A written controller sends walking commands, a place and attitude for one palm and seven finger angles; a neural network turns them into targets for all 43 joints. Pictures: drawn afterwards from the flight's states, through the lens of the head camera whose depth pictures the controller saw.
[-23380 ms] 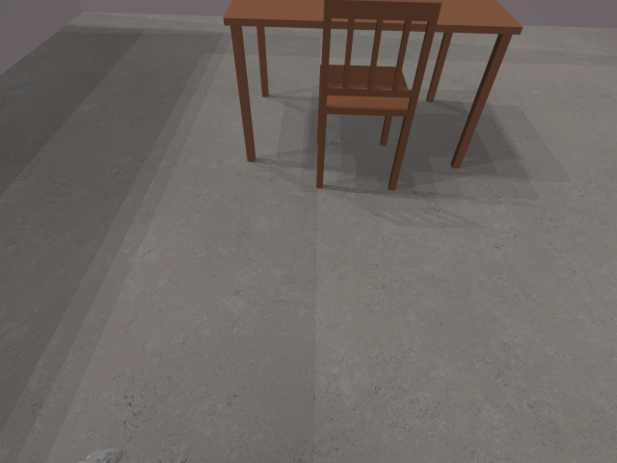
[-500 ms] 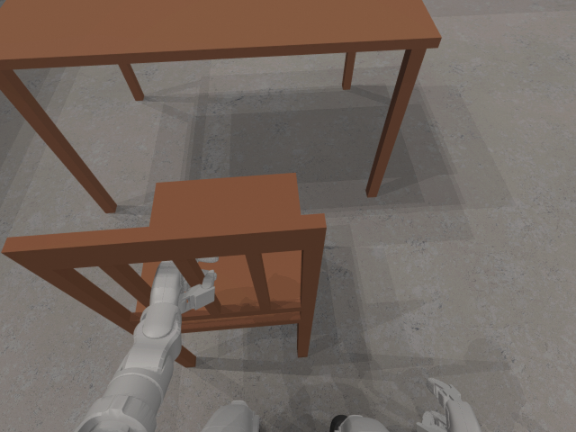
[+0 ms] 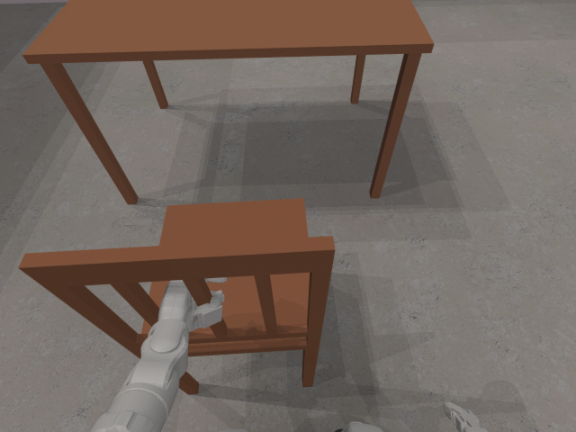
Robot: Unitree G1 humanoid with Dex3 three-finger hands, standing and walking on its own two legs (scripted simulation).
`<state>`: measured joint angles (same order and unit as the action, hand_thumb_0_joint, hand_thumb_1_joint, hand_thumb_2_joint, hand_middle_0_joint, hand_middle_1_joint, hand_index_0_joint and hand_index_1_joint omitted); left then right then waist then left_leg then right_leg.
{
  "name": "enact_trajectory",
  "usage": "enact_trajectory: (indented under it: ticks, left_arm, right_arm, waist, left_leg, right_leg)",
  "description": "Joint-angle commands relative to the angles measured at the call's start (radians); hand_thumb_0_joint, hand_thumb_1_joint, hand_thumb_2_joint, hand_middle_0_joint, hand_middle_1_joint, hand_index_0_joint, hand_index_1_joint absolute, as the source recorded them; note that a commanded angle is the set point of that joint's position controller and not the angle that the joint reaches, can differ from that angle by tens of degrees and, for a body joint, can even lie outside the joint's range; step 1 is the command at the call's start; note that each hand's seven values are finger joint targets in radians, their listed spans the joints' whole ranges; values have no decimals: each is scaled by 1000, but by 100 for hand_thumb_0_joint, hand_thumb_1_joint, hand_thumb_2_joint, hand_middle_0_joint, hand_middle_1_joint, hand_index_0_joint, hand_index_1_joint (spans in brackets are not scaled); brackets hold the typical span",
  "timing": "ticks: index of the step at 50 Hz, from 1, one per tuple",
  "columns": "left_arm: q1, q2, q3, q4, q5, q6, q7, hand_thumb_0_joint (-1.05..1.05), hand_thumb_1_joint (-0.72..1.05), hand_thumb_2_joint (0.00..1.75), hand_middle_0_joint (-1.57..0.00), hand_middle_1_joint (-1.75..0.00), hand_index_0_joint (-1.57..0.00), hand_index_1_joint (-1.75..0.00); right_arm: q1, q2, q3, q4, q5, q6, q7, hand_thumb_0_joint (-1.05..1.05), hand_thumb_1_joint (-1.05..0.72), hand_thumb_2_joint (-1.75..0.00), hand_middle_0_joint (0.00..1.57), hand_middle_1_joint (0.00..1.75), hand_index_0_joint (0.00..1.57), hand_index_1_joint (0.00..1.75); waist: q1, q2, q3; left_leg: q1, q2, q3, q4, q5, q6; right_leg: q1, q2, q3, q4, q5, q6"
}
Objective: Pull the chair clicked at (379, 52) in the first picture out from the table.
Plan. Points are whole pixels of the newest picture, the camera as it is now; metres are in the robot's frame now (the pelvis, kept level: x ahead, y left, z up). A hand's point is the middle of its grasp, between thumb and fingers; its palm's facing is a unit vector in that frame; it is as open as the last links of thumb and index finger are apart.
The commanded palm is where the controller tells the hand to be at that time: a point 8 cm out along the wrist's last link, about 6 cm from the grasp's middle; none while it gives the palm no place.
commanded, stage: stop walking, hand still on the chair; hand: left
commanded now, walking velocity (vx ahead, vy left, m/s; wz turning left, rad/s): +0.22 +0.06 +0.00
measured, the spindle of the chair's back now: (208, 308) +0.32 +0.15 -0.10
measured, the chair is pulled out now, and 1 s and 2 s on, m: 0.59 0.64 0.64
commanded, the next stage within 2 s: open the thumb and straighten the fingers in 0.86 s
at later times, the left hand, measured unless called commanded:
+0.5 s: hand (205, 343) +0.25 +0.13 -0.06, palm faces -0.01 -0.99 -0.16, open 5.3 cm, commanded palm +0.23 +0.18 -0.04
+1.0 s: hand (205, 341) +0.25 +0.13 -0.06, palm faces +0.03 -0.99 -0.15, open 5.3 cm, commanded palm +0.23 +0.18 -0.04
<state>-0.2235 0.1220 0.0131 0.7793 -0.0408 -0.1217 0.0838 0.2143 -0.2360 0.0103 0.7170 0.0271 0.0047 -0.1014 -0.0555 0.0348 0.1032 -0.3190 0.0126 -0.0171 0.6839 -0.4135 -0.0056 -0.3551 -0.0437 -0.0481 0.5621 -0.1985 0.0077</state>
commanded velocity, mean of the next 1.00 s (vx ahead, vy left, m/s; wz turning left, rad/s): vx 0.03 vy -0.01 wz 0.00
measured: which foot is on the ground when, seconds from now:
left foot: up 0.00-0.00, down 0.02-1.00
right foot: down 0.00-1.00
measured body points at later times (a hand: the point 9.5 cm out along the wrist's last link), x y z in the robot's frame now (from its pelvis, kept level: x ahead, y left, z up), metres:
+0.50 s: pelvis +0.01 +0.01 +0.01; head +0.01 +0.00 +0.46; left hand +0.25 +0.19 -0.04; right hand +0.12 -0.23 -0.11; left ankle +0.00 +0.13 -0.73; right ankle +0.06 -0.13 -0.73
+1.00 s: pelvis +0.02 +0.00 +0.01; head +0.04 -0.01 +0.46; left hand +0.25 +0.18 -0.04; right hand +0.17 -0.25 -0.09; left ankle +0.00 +0.13 -0.73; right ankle +0.06 -0.13 -0.73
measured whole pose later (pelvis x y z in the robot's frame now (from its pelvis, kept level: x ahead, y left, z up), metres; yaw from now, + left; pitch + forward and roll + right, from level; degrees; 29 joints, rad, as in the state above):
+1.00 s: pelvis +0.02 +0.00 +0.01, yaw +0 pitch -1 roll +0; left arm 0.09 0.13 -0.07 0.56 -0.04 -0.12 0.08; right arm 0.19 -0.22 0.02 0.67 0.03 0.00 -0.11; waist -0.01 0.01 0.04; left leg -0.15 0.02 -0.01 0.43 -0.27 -0.02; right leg -0.25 -0.03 -0.04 0.43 -0.17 0.01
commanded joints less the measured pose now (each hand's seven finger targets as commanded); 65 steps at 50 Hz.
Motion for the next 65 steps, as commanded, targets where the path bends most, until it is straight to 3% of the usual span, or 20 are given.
enact_trajectory:
  ticks: [1, 3, 4, 7, 11, 17, 20, 33, 35, 36, 45, 46, 48, 49, 51, 52, 55, 59, 60, 65]
  left_arm:
    - [-221, 159, 12, -235, 18, -42, 11, 0, 90, 90, -50, -145, -50, -145]
    - [-214, 111, -36, -239, 32, -47, 7, 0, 90, 90, -50, -145, -50, -145]
    - [-224, 111, -30, -241, 40, -48, 11, 0, 90, 90, -50, -145, -50, -145]
    - [-186, 112, -30, -261, 33, -56, 6, 0, 90, 90, -50, -145, -50, -145]
    - [-139, 109, -50, -276, 35, -56, 2, 0, 90, 90, -50, -145, -50, -145]
    - [-42, 122, -31, -290, 43, -62, 15, 0, 90, 90, -50, -145, -50, -145]
    - [-21, 120, -29, -287, 47, -64, 21, 0, 90, 90, -50, -145, -50, -145]
    - [117, 112, -46, -375, 33, -60, 19, 0, 90, 90, -50, -145, -50, -145]
    - [120, 108, -50, -387, 30, -57, 18, 0, 90, 90, -50, -145, -50, -145]
    - [132, 118, -50, -393, 26, -55, 17, 0, 90, 90, -50, -145, -50, -145]
    - [145, 112, -46, -362, 27, -36, 22, 0, 90, 90, -50, -145, -50, -145]
    - [149, 119, -50, -367, 24, -36, 21, 0, 90, 90, -50, -145, -50, -145]
    - [113, 159, -13, -473, 28, -43, 27, 0, 90, 90, -50, -145, -50, -145]
    - [229, 23, -96, -379, -43, 1, -1, 0, 78, 84, -50, -145, -50, -145]
    - [213, 102, -51, -480, -44, 3, -18, 0, 54, 73, -50, -145, -50, -145]
    - [185, 126, -31, -560, -40, 0, -21, 0, 42, 67, -50, -145, -50, -145]
    - [244, 134, -17, -628, -34, 18, -30, 0, 5, 49, -50, -145, -50, -145]
    - [336, 95, -40, -667, -40, 81, -31, 0, -43, 26, -47, -138, -47, -138]
    - [272, 161, 12, -723, -41, 91, -25, 0, -55, 20, -45, -130, -45, -130]
    - [341, 92, -48, -792, -44, 151, -30, 0, -55, 20, -32, -94, -32, -94]
  right_arm:
    - [-30, -119, -42, -113, -14, -82, -23, 0, -90, -90, 20, 30, 20, 30]
    - [-52, -103, -26, -124, -16, -73, -14, 0, -90, -90, 20, 30, 20, 30]
    - [-52, -102, -25, -128, -13, -68, -11, 0, -90, -90, 20, 30, 20, 30]
    - [-29, -111, -37, -135, -10, -61, -6, 0, -90, -90, 20, 30, 20, 30]
    - [-29, -104, -32, -131, -10, -71, -6, 0, -90, -90, 20, 30, 20, 30]
    - [-34, -102, -27, -124, -14, -91, -9, 0, -90, -90, 20, 30, 20, 30]
    - [-33, -98, -26, -128, -15, -91, -8, 0, -90, -90, 20, 30, 20, 30]
    - [-50, -100, -32, -144, -13, -83, -15, 0, -90, -90, 20, 30, 20, 30]
    - [-59, -99, -31, -154, -11, -75, -16, 0, -90, -90, 20, 30, 20, 30]
    - [-59, -101, -32, -147, -9, -74, -19, 0, -90, -90, 20, 30, 20, 30]
    - [-76, -96, -24, -168, -9, -41, -23, 0, -90, -90, 20, 30, 20, 30]
    - [-74, -99, -26, -162, -5, -40, -24, 0, -90, -90, 20, 30, 20, 30]
    - [-84, -96, -25, -182, -7, -38, -22, 0, -90, -90, 20, 30, 20, 30]
    - [-87, -121, -39, -192, 42, -60, 7, 0, -90, -90, 20, 30, 20, 30]
    - [-94, -125, -43, -210, 43, -86, 29, 0, -90, -90, 20, 30, 20, 30]
    - [-95, -124, -43, -228, 36, -103, 33, 0, -90, -90, 20, 30, 20, 30]
    - [-88, -117, -43, -247, 27, -140, 38, 0, -90, -90, 20, 30, 20, 30]
    - [-74, -128, -44, -274, 21, -174, 39, 0, -90, -90, 20, 30, 20, 30]
    - [-72, -138, -45, -273, 23, -177, 33, 0, -90, -90, 20, 30, 20, 30]
    - [-53, -138, -41, -291, 18, -210, 20, 0, -90, -90, 20, 30, 20, 30]
  waist:
    - [33, -92, -228]
    - [38, 99, -212]
    - [41, 110, -191]
    - [43, -5, -235]
    - [34, -5, -185]
    - [44, 20, -186]
    - [48, -41, -162]
    - [38, -39, -255]
    - [37, -49, -250]
    - [35, -11, -244]
    - [40, -63, -218]
    - [38, -26, -206]
    - [47, -34, -220]
    - [-9, -119, -198]
    - [14, -63, -211]
    - [20, -41, -259]
    - [30, 21, -316]
    - [27, -53, -332]
    - [26, -40, -356]
    - [16, -55, -368]
  left_leg:
    - [175, 60, -31, -331, 87, 46]
    - [55, 113, -123, -387, -58, 80]
    - [-10, 122, -142, -413, -111, 90]
    - [42, 102, -107, -366, 20, 84]
    - [77, 81, -67, -355, 7, 67]
    - [89, 105, -76, -377, 103, 54]
    - [68, 91, -65, -374, 49, 49]
    - [201, 93, -37, -301, 422, 18]
    - [193, 93, -36, -304, 392, 17]
    - [201, 89, -29, -308, 393, 19]
    - [173, 82, -36, -314, 302, 23]
    - [174, 81, -31, -319, 299, 23]
    - [176, 82, -39, -322, 299, 25]
    - [53, 42, 12, -294, 216, 16]
    - [-24, 30, 12, -256, 167, 18]
    - [-34, 19, 11, -236, 164, 18]
    - [-67, 9, 20, -173, 198, 17]
    - [-136, 8, 12, -112, 199, 16]
    - [-140, 6, 11, -103, 192, 16]
    - [-161, 3, 4, -51, 216, 15]
  right_leg:
    - [109, -112, 154, -200, -261, -26]
    - [155, -50, 84, -130, -311, 7]
    - [190, -32, 74, -89, -272, 4]
    - [240, -19, 73, -125, -165, 8]
    - [170, -37, 108, -203, -214, -11]
    - [179, -37, 97, -185, -89, -12]
    - [168, -47, 121, -217, -127, -14]
    - [240, -75, 100, -155, 284, -37]
    - [240, -79, 100, -162, 258, -35]
    - [231, -80, 97, -169, 262, -35]
    - [219, -84, 103, -211, 143, -31]
    - [207, -84, 98, -220, 137, -31]
    - [223, -81, 105, -214, 131, -30]
    - [156, -38, 2, -140, 56, -18]
    - [127, -31, 9, -102, 13, -24]
    - [119, -29, 9, -80, -1, -22]
    - [89, -22, 8, -23, 28, -27]
    - [46, -17, -4, 37, 48, -20]
    - [47, -18, 1, 45, 41, -20]
    - [-7, -14, -19, 95, 50, -15]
